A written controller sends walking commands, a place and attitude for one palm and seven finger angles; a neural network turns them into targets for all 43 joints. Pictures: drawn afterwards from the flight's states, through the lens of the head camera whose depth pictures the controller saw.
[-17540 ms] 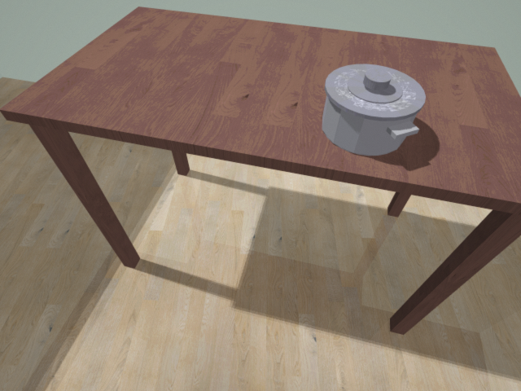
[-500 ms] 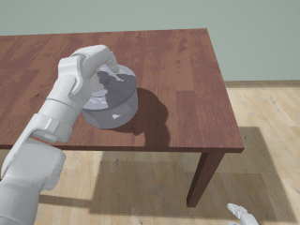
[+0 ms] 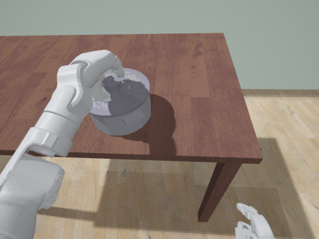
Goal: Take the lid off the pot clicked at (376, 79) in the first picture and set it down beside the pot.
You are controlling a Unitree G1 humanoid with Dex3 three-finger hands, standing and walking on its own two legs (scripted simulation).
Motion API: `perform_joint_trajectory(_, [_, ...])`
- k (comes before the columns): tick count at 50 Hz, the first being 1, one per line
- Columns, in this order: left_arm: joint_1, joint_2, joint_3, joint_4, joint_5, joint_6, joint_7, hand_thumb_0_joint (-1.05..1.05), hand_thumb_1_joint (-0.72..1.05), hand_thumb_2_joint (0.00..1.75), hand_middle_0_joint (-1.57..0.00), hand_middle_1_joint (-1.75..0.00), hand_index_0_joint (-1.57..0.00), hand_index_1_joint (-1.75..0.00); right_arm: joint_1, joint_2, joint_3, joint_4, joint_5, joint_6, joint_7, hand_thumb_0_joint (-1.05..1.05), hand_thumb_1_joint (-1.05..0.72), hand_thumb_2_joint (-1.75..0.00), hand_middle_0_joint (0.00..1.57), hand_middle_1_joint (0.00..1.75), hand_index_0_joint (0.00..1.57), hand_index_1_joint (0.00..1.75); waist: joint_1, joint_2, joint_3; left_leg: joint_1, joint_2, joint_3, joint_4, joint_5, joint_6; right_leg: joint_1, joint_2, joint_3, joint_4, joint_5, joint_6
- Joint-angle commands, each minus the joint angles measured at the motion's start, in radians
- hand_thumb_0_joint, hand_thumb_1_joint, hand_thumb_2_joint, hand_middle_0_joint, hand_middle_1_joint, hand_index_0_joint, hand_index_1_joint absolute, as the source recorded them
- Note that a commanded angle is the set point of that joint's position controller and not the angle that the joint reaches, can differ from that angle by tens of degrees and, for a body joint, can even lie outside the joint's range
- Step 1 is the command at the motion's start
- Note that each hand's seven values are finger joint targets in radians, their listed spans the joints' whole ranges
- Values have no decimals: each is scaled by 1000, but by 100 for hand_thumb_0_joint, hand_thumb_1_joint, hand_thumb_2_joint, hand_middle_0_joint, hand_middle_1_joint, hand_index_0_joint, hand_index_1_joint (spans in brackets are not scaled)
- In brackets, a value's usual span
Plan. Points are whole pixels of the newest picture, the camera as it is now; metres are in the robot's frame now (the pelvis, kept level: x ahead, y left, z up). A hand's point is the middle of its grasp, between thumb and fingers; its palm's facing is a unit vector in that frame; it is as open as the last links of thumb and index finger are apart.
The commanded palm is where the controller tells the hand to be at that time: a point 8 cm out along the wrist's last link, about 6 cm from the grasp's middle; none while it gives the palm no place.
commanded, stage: close the fingers and squeeze the knob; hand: left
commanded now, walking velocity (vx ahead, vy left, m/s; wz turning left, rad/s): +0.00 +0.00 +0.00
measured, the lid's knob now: (112, 83) +0.47 +0.15 +0.15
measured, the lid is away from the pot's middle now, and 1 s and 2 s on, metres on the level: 0.00 0.00 0.00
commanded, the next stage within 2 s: lift the lid straight up in 1.28 s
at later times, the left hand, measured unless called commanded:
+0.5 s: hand (107, 85) +0.43 +0.15 +0.17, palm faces -0.29 -0.12 -0.95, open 8.3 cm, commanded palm +0.41 +0.16 +0.24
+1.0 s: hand (106, 85) +0.44 +0.15 +0.17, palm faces -0.29 -0.13 -0.95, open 8.0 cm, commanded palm +0.42 +0.16 +0.24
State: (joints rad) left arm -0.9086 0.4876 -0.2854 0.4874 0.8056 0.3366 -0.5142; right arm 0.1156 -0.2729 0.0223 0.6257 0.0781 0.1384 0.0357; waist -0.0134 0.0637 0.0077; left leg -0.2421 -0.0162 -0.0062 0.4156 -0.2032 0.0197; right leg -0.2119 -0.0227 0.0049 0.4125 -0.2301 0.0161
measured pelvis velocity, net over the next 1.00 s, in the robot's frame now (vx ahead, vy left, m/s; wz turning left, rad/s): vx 0.01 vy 0.00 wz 0.00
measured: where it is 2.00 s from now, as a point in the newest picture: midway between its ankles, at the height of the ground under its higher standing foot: outside the picture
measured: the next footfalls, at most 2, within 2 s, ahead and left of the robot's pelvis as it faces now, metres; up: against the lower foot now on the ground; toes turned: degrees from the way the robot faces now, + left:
none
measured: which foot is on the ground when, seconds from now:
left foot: down 0.00-1.00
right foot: down 0.00-1.00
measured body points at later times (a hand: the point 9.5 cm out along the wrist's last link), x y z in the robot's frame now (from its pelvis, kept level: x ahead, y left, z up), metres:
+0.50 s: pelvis +0.00 +0.00 +0.00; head +0.02 -0.03 +0.45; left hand +0.44 +0.15 +0.23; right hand +0.16 -0.24 -0.12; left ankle +0.01 +0.11 -0.74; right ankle -0.01 -0.13 -0.74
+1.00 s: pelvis +0.01 +0.00 +0.00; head +0.03 -0.03 +0.45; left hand +0.44 +0.15 +0.22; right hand +0.17 -0.25 -0.12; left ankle +0.01 +0.11 -0.74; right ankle -0.01 -0.13 -0.74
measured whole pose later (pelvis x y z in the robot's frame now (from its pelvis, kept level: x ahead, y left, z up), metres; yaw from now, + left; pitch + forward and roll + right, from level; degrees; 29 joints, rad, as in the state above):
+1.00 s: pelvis +0.01 +0.00 +0.00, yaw +0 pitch +2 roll +0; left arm -0.88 0.49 -0.27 0.47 0.80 0.32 -0.51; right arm 0.13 -0.29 0.02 0.63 0.08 0.14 0.03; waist -0.02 0.07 0.01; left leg -0.24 -0.01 -0.01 0.41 -0.21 0.01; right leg -0.21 -0.01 0.01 0.41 -0.23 0.01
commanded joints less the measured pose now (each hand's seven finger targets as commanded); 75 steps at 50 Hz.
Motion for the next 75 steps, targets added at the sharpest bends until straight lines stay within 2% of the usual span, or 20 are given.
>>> perform_joint_trajectory(1, [-432,178,95,-89,30,-2,32,0,-10,116,-62,-61,-62,-61,-74,-120,-41,-130,1,-38,-8,0,-90,-90,20,30,20,30,-5,-82,-347,163,-40,1,-10,249,41,74,67,-49,-16,299,-56])
perform_joint_trajectory(3, [-454,174,90,-98,22,1,27,0,-8,115,-62,-66,-62,-66,-71,-131,-48,-126,5,-27,-7,0,-90,-90,20,30,20,30,-11,-92,-332,160,-37,0,-16,229,41,66,69,-53,-25,281,-56])
perform_joint_trajectory(6, [-542,214,112,-192,41,-4,38,0,-5,114,-62,-71,-62,-71,-78,-124,-46,-138,-4,-37,-8,0,-90,-90,20,30,20,30,-6,-42,-420,209,-40,-10,-4,290,43,93,69,-43,-9,320,-61])
perform_joint_trajectory(9, [-510,156,74,-138,35,4,33,0,-1,112,-62,-76,-62,-76,-67,-121,-48,-126,-1,-34,-5,0,-90,-90,20,30,20,30,-15,-76,-370,196,-35,-13,-12,270,40,68,74,-52,-19,294,-60])
perform_joint_trajectory(14, [-525,155,80,-219,30,0,32,0,5,109,-64,-83,-64,-83,-71,-118,-51,-133,-8,-45,2,0,-90,-90,20,30,20,30,-7,-56,-433,236,-37,-21,-3,340,42,95,75,-48,-10,345,-61])
perform_joint_trajectory(16, [-496,200,122,-141,30,2,33,0,7,108,-64,-85,-64,-85,-60,-126,-48,-118,-5,-42,-4,0,-90,-90,20,30,20,30,-3,-117,-377,189,-38,-11,-14,285,44,96,73,-51,-16,335,-57])
perform_joint_trajectory(19, [-527,250,158,-195,36,-7,40,0,11,105,-65,-88,-65,-88,-65,-125,-47,-128,-10,-48,-5,0,-90,-90,20,30,20,30,8,-97,-428,198,-43,-8,-11,310,46,134,67,-38,-8,368,-56])
perform_joint_trajectory(23, [-434,164,103,-174,11,-4,27,0,17,101,-67,-92,-67,-92,-68,-125,-54,-133,-4,-45,3,0,-90,-90,20,30,20,30,4,-80,-385,194,-39,-2,-9,313,46,109,70,-48,-16,363,-57])
perform_joint_trajectory(26, [-467,279,184,-206,30,-15,36,0,21,98,-69,-94,-69,-94,-73,-124,-47,-140,-9,-51,-2,0,-90,-90,20,30,20,30,18,-94,-422,183,-45,0,-3,317,50,150,63,-33,-4,398,-54])
perform_joint_trajectory(30, [-434,253,165,-176,23,-13,32,0,26,93,-72,-96,-72,-96,-71,-126,-49,-138,-5,-45,-4,0,-90,-90,20,30,20,30,11,-103,-388,171,-42,7,-2,314,50,137,64,-35,-11,402,-51])
perform_joint_trajectory(33, [-448,259,167,-256,21,-14,34,0,31,89,-74,-98,-74,-98,-81,-129,-53,-150,-5,-46,1,0,-90,-90,20,30,20,30,14,-42,-430,203,-43,3,5,361,50,145,65,-33,-5,423,-55])
perform_joint_trajectory(37, [-387,264,175,-167,24,-12,32,0,30,97,-71,-94,-70,-93,-72,-127,-47,-143,-2,-43,-2,0,-90,-90,20,30,20,30,15,-101,-378,162,-42,13,1,305,48,130,63,-35,-11,397,-49])
perform_joint_trajectory(40, [-479,254,151,-238,30,-10,34,0,32,100,-70,-93,-70,-92,-78,-127,-52,-145,-2,-36,-4,0,-90,-90,20,30,20,30,6,-70,-411,189,-41,8,-1,313,50,134,64,-30,-12,393,-51])
perform_joint_trajectory(45, [-428,215,128,-185,24,-6,32,0,37,102,-71,-94,-71,-91,-79,-125,-47,-140,0,-36,-4,0,-90,-90,20,30,20,30,4,-86,-382,173,-42,7,0,310,48,120,66,-37,-13,393,-51])
perform_joint_trajectory(49, [-469,271,159,-143,39,-5,41,0,41,103,-73,-94,-72,-92,-64,-132,-44,-128,2,-32,-15,0,-90,-90,20,30,20,30,-1,-95,-377,158,-42,9,-7,271,48,119,65,-33,-17,361,-50])
perform_joint_trajectory(53, [-468,201,109,-157,28,-1,36,0,45,105,-75,-95,-74,-93,-75,-129,-48,-131,2,-29,-10,0,-90,-90,20,30,20,30,-6,-64,-389,181,-41,5,-2,291,46,106,69,-39,-16,360,-55])
perform_joint_trajectory(56, [-455,238,139,-76,35,-1,39,0,47,106,-76,-96,-76,-93,-61,-130,-43,-121,2,-32,-16,0,-90,-90,20,30,20,30,-4,-119,-352,146,-43,5,-9,239,48,100,67,-39,-22,333,-51])
perform_joint_trajectory(59, [-534,239,128,-168,41,-7,38,0,50,107,-78,-97,-77,-94,-63,-129,-47,-129,-3,-33,-15,0,-90,-90,20,30,20,30,-4,-70,-416,179,-44,0,-9,266,49,123,66,-35,-15,349,-53])
perform_joint_trajectory(65, [-496,185,96,-121,35,-7,33,0,55,109,-81,-98,-81,-96,-64,-126,-47,-128,-4,-36,-13,0,-90,-90,20,30,20,30,-9,-89,-377,177,-41,-3,-5,277,48,98,70,-42,-17,346,-56])
perform_joint_trajectory(75, [-592,225,120,-152,40,1,40,0,57,110,-83,-98,-82,-97,-61,-125,-48,-115,-8,-49,-19,0,-90,-90,20,30,20,30,-11,-67,-406,201,-42,-13,-11,273,52,108,72,-37,-23,341,-60])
